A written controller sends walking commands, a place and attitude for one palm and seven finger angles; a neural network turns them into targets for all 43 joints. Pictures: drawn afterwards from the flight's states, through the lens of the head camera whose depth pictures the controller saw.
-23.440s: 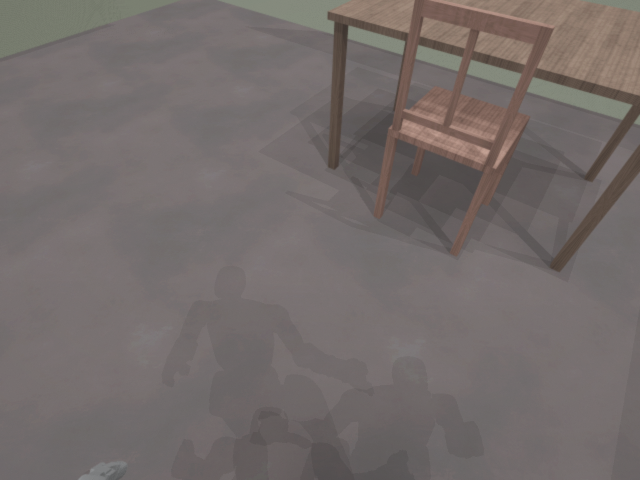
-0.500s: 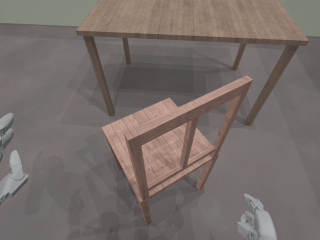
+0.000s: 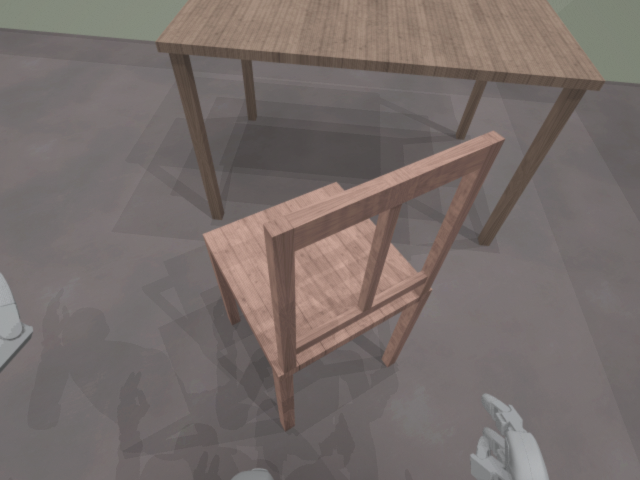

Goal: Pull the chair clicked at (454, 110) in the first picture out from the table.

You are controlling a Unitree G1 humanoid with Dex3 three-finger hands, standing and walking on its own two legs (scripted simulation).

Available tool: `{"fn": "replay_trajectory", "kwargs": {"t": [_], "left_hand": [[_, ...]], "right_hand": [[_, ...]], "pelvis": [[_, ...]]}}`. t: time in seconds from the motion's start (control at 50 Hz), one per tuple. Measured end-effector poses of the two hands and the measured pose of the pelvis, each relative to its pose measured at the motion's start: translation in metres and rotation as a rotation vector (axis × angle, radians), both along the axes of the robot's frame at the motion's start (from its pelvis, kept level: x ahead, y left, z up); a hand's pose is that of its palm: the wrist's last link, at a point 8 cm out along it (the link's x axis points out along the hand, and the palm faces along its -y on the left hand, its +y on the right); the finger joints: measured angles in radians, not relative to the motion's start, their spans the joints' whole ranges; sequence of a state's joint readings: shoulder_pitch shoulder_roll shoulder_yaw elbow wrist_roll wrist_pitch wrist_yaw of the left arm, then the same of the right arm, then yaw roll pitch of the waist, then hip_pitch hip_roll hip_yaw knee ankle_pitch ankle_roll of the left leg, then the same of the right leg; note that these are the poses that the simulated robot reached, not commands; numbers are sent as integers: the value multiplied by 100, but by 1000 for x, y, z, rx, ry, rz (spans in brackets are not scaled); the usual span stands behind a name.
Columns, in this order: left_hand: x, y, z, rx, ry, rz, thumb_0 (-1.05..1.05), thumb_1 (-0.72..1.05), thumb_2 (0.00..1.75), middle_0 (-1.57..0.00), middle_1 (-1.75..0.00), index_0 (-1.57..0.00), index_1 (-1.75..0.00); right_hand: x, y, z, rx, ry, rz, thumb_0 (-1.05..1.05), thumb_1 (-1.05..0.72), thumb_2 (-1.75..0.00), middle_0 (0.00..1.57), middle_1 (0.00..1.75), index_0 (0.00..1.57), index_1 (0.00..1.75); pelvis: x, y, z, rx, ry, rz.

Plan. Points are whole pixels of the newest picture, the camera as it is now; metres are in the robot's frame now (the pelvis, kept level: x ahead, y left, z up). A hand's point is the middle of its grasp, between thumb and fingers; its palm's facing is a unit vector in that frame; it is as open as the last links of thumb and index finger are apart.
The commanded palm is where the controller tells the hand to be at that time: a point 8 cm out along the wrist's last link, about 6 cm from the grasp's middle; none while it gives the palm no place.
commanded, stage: step back with the hand held close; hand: left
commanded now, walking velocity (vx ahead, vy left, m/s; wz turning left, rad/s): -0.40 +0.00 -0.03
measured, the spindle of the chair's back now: (375, 262) +0.46 -0.07 -0.06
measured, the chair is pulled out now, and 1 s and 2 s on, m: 0.53 0.53 0.53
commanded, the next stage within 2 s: stop stepping back and stand still in 0.68 s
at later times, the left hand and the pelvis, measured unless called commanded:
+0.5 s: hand (8, 359) +0.18 +0.25 +0.18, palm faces +0.39 -0.81 -0.45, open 7.4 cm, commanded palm +0.11 +0.29 +0.19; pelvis -0.03 +0.00 +0.01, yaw -2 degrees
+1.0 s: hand out of the picture +0.05 +0.22 +0.17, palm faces +0.38 -0.79 -0.47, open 7.4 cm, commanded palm -0.01 +0.26 +0.19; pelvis -0.15 -0.04 +0.01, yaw +0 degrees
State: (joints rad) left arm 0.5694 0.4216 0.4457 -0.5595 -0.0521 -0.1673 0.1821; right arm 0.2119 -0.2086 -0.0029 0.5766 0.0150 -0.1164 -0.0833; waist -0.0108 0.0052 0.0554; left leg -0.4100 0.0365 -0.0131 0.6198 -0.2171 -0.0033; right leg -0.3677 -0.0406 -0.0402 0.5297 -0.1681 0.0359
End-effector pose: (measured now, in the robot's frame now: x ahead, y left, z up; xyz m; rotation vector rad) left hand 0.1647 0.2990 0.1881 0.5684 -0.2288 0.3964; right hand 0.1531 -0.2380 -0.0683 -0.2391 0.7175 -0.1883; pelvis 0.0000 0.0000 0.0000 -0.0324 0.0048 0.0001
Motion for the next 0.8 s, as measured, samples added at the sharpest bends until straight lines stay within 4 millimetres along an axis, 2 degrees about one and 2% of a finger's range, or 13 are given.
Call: {"fn": "replay_trajectory", "kwargs": {"t": [0.16, 0.22, 0.32, 0.4, 0.46, 0.52, 0.6, 0.68, 0.74, 0.8], "left_hand": [[-10, -13, 3, 30, -45, -17, 1, 89, 90, -21, -30, -21, -30], [-12, -16, 3, 9, -67, -33, 1, 89, 90, -21, -30, -21, -30], [-14, -2, 2, 13, -78, -54, 1, 89, 90, -22, -30, -21, -30], [-18, 8, 6, 18, -56, -34, 1, 89, 90, -22, -30, -21, -30], [-23, 1, 11, 0, -62, -54, 1, 89, 90, -21, -30, -21, -30], [-29, -14, 13, -5, -55, -96, 1, 89, 90, -21, -30, -21, -30], [-41, -37, 14, 46, -21, -160, 1, 89, 90, -21, -30, -21, -30], [-64, -57, 19, 83, 28, -206, 1, 89, 90, -21, -30, -21, -30], [-83, -59, 21, 89, 46, -183, 1, 89, 90, -22, -30, -21, -30], [-97, -50, 15, 66, 60, -118, 1, 89, 90, -22, -30, -22, -30]], "right_hand": [[2, -1, -9, 23, -18, 27, 2, -90, -90, 20, 30, 20, 30], [0, -3, -10, 9, 2, 31, 2, -90, -90, 20, 30, 20, 30], [-7, 1, -5, -22, 21, 1, 2, -91, -90, 20, 30, 20, 30], [-13, 11, 6, -10, -4, 3, 2, -91, -90, 20, 30, 20, 30], [-19, 16, 10, 10, -8, 35, 2, -91, -90, 20, 30, 20, 30], [-26, 16, 10, 29, -12, 65, 2, -90, -90, 20, 30, 20, 30], [-39, 7, 1, 59, -29, 81, 1, -90, -90, 20, 30, 21, 30], [-62, -12, -4, 82, -16, 53, 1, -90, -90, 21, 30, 21, 30], [-84, -29, -1, 69, 16, -11, 2, -90, -90, 21, 30, 21, 30], [-103, -40, 3, 37, 31, -57, 2, -91, -90, 20, 30, 20, 30]], "pelvis": [[-7, -9, -8, -1, -4, 2], [-10, -6, -8, 2, 1, 4], [-16, 4, -7, -1, 6, 3], [-21, 5, 2, -29, 20, 1], [-28, 1, 8, -30, 30, -17], [-39, -6, 10, -24, 39, -33], [-63, -20, 5, -6, 47, -50], [-86, -31, 6, -34, 29, -39], [-93, -33, 11, 12, 41, -46], [-103, -33, 13, 35, 46, -36]]}}
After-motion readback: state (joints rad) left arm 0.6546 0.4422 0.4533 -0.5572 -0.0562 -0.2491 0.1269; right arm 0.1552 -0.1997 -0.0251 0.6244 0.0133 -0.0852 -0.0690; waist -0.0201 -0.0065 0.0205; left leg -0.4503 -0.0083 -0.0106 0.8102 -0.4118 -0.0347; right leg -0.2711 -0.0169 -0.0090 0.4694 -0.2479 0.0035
